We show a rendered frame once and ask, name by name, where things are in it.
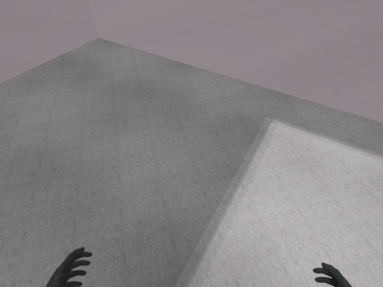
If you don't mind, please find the robot right hand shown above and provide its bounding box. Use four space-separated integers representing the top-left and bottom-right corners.
313 262 352 287

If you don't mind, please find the robot left hand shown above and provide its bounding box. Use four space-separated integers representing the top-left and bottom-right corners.
46 247 92 287

